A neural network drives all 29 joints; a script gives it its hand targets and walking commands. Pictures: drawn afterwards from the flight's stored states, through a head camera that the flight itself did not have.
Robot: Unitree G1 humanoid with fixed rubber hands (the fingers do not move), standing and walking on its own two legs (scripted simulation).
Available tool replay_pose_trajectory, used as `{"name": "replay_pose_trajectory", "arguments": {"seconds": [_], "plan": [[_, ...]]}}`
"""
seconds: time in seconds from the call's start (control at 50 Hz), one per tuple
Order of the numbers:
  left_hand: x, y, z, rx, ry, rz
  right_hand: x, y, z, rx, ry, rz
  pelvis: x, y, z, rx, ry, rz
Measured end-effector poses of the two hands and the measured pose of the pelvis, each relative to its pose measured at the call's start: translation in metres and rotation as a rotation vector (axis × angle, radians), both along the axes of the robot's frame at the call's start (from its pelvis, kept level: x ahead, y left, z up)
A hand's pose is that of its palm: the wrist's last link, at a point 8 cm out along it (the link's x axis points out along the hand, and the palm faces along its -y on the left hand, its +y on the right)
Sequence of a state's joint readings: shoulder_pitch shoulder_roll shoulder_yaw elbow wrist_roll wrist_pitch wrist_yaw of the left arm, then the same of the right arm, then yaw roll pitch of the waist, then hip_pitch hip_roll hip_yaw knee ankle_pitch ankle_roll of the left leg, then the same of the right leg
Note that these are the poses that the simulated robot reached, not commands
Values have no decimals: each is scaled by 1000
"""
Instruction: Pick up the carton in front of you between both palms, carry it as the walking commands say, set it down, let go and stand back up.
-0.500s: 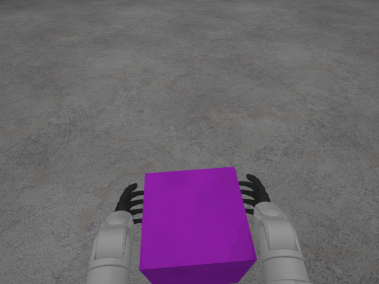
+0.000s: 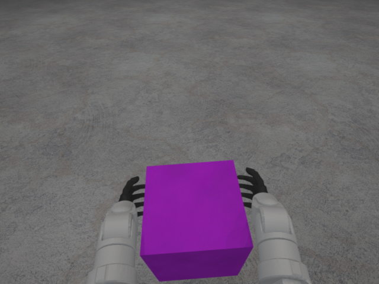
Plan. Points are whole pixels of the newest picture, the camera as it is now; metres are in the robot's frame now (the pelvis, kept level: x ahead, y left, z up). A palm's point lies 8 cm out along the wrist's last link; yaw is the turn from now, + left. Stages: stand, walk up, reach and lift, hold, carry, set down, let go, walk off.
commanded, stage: set down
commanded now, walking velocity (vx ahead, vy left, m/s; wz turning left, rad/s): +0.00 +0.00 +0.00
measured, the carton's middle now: (194, 223) +0.31 -0.01 -0.06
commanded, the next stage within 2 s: none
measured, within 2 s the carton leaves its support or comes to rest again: neither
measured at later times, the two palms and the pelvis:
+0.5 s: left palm (145, 218) +0.38 +0.14 -0.16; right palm (241, 219) +0.36 -0.15 -0.15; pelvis -0.01 +0.01 -0.07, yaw +2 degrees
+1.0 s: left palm (151, 224) +0.43 +0.14 -0.29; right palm (232, 231) +0.39 -0.14 -0.28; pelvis -0.04 +0.01 -0.20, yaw +3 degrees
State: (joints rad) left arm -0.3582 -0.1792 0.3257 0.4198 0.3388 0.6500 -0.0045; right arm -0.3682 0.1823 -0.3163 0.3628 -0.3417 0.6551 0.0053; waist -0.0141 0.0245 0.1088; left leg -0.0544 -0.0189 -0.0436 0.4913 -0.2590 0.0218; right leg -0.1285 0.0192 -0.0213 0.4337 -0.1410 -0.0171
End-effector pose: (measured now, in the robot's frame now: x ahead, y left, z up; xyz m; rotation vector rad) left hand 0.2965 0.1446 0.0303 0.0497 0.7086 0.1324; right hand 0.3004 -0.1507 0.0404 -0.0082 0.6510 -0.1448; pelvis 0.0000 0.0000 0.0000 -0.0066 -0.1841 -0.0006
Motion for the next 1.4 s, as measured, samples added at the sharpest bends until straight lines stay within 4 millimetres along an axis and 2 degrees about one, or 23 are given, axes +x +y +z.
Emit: {"name": "replay_pose_trajectory", "arguments": {"seconds": [0.1, 0.2, 0.28, 0.38, 0.46, 0.5, 0.56, 0.64, 0.76, 0.9, 0.98, 1.12, 1.2, 1.28, 1.4], "plan": [[12, 8, -6, 22, -9, 45, 24, 12, -8, 30, -9, -8, -3, -2, -8, -4, 28, 38], [35, 17, -24, 41, 8, 27, 41, 21, -29, 25, 8, -14, -6, -3, -17, -12, 87, 34], [48, 23, -59, 57, 61, 17, 49, 26, -65, 15, 61, -11, -7, -3, -24, -13, 178, 36], [58, 17, -122, 41, 58, -9, 59, 22, -122, -38, 57, -22, -9, 1, -39, -15, 373, 45], [74, 3, -172, 31, 6, -50, 59, 9, -169, -21, 8, -94, -11, 5, -60, -17, 553, 43], [84, -5, -189, 25, -23, -67, 58, 3, -186, -8, -23, -143, -10, 7, -73, -17, 631, 39], [95, -14, -207, 8, -45, -91, 58, -6, -202, -4, -49, -184, -9, 9, -91, -13, 721, 33], [98, -18, -227, 7, -29, -90, 62, -10, -220, 4, -37, -190, -8, 12, -110, -9, 793, 27], [103, -6, -245, 20, -8, -56, 73, 1, -247, 51, -18, -181, -15, 11, -135, 6, 844, 25], [121, 9, -285, 33, 11, -74, 90, 16, -284, 9, 3, -156, -29, 8, -172, -6, 889, 41], [135, 2, -314, 26, 16, -118, 91, 11, -312, -2, 10, -199, -35, 9, -195, -19, 927, 43], [155, -28, -368, 19, 29, -200, 87, -15, -367, -6, 22, -280, -41, 15, -236, -33, 970, 43], [164, -39, -394, 31, 35, -215, 94, -25, -392, 2, 27, -300, -44, 19, -256, -28, 980, 35], [173, -39, -418, 37, 41, -216, 103, -26, -415, 2, 33, -296, -46, 20, -273, -22, 991, 29], [181, -26, -450, 47, 55, -222, 108, -13, -448, 21, 45, -281, -48, 19, -295, -25, 1003, 37]]}}
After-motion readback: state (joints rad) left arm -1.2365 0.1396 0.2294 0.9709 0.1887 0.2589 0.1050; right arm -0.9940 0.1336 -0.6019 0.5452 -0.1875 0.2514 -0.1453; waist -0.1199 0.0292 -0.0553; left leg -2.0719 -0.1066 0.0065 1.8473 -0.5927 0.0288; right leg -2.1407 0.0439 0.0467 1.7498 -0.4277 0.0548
